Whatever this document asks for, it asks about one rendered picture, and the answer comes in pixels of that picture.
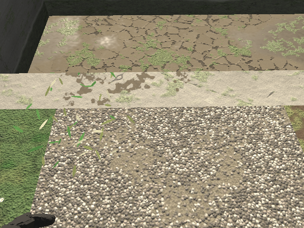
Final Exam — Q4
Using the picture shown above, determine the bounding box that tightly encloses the robot left hand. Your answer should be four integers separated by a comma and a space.
1, 212, 56, 228

